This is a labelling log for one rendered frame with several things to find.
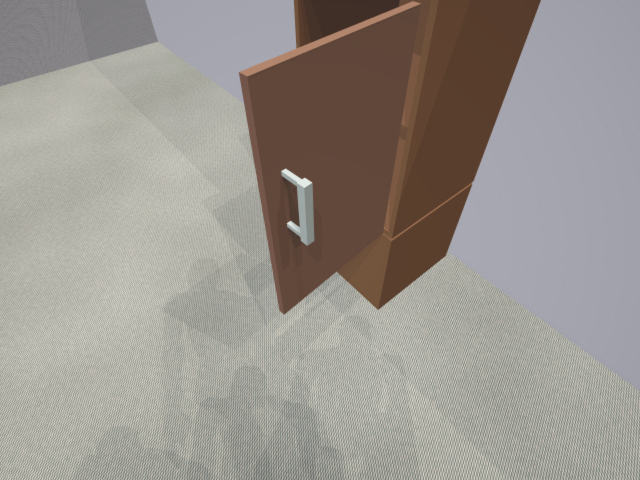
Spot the cupboard door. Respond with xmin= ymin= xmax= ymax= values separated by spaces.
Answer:
xmin=239 ymin=1 xmax=421 ymax=315

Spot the handle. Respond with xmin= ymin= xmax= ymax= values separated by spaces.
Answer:
xmin=281 ymin=169 xmax=314 ymax=246

